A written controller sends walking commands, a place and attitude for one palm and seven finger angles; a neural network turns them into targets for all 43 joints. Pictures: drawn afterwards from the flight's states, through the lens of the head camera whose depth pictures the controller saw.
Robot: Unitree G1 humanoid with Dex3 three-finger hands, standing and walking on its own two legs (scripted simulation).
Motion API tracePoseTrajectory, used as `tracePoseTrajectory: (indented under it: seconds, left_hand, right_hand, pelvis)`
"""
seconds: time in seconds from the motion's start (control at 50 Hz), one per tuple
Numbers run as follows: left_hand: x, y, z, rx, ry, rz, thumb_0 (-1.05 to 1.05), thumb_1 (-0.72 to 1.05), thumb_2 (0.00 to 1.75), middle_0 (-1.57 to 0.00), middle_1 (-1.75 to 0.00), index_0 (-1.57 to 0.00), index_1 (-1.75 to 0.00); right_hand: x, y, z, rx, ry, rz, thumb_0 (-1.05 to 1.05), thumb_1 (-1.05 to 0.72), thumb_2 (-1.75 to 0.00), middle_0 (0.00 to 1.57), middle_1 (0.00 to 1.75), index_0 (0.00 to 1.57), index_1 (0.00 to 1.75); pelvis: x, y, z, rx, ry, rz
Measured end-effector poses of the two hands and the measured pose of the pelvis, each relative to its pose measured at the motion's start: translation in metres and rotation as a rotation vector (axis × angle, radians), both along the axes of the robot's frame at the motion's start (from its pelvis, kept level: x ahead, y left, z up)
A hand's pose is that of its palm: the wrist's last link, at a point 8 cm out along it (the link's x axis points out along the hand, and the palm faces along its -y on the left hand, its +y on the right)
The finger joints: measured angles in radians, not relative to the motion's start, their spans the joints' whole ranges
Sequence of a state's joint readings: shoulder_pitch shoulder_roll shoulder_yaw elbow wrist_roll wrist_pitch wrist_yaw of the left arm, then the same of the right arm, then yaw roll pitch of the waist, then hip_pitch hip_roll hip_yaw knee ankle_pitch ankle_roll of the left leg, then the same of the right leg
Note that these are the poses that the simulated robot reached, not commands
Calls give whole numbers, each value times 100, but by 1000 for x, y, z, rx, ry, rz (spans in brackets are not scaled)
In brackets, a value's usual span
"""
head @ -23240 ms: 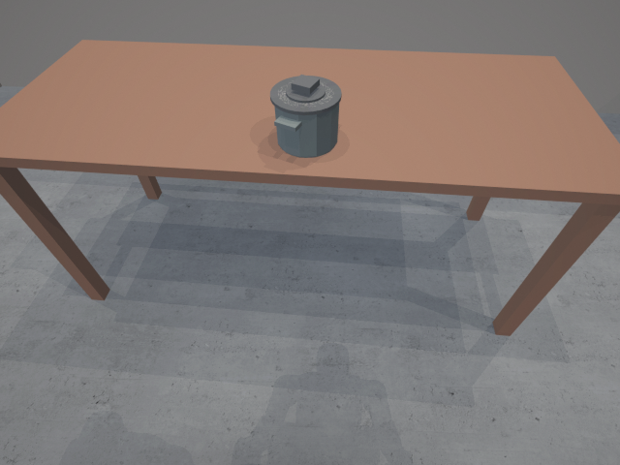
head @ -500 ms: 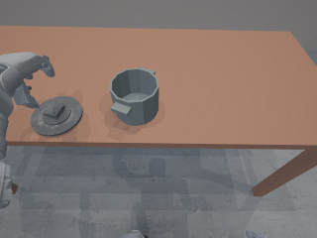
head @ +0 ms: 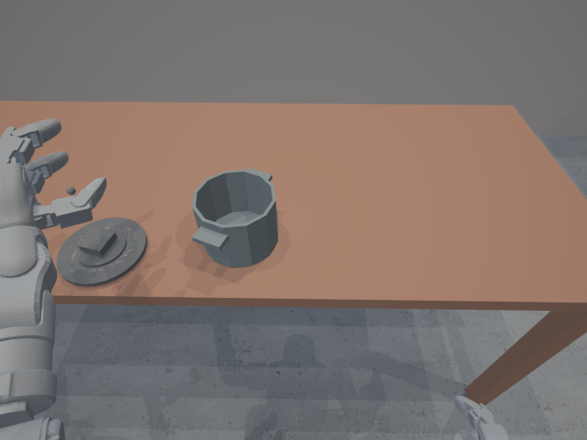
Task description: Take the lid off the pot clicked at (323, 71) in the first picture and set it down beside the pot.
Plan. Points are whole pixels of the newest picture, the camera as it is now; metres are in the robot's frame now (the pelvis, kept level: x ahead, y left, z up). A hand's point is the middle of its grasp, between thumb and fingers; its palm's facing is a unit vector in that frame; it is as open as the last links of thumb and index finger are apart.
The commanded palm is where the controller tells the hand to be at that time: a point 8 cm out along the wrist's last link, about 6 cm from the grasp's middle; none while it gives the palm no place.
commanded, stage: draw the hand back to the body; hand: left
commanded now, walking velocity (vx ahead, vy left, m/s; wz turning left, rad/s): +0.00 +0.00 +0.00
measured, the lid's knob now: (98, 241) +0.45 +0.39 -0.03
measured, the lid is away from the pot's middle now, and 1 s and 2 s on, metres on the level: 0.26 0.26 0.26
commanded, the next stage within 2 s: step back with the hand held close in 1.30 s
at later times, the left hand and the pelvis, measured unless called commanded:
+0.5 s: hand (72, 240) +0.29 +0.27 +0.17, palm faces +0.49 -0.83 -0.26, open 7.8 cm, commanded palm +0.23 +0.29 +0.18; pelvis +0.01 -0.02 +0.00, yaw +1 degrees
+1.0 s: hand (54, 308) +0.21 +0.25 +0.16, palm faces +0.42 -0.85 -0.33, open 7.4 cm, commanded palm +0.15 +0.28 +0.17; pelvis +0.00 -0.01 +0.00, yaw +1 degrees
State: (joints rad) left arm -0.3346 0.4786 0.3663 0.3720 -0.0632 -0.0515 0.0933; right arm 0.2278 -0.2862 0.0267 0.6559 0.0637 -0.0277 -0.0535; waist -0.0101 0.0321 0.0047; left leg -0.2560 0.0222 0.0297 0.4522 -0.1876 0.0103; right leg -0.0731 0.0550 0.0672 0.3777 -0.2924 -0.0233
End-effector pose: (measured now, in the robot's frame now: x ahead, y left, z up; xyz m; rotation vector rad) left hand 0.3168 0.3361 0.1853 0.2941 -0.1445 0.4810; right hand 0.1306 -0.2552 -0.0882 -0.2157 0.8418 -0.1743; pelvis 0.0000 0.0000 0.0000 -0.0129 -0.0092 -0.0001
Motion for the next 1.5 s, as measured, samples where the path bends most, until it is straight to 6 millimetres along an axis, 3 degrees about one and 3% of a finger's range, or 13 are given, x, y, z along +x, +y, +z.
tracePoseTrajectory:
  seconds: [0.18,0.4,0.6,1.22,1.42,1.5]
  left_hand:
    - [-30,-11,-5,12,9,32,0,37,83,-31,-54,-32,-55]
    - [-59,-31,-5,34,-16,9,1,64,86,-26,-42,-26,-42]
    - [-88,-37,-8,40,-23,2,1,84,89,-22,-32,-22,-33]
    - [-186,-50,-13,109,34,-81,1,89,90,-21,-30,-21,-30]
    - [-197,-44,-11,107,12,-63,1,89,90,-21,-30,-21,-30]
    - [-197,-35,6,200,-45,-73,1,89,90,-21,-30,-21,-30]
  right_hand:
    - [17,-13,-2,6,-25,16,1,-90,-90,20,30,20,30]
    - [48,1,4,52,-112,67,1,-90,-90,20,30,20,30]
    - [62,10,11,50,-146,97,1,-90,-90,20,30,20,30]
    - [56,48,22,47,-205,139,1,-90,-90,20,30,20,30]
    - [52,58,25,44,-223,157,2,-90,-90,20,30,20,30]
    - [48,59,25,40,-211,160,1,-90,-90,20,30,20,30]
  pelvis:
    - [2,-14,1,9,-17,11]
    - [4,-23,1,15,-33,14]
    - [5,-21,2,16,-48,17]
    - [-5,3,2,2,-83,24]
    - [-12,8,2,-2,-95,29]
    - [-16,11,1,-19,-71,26]
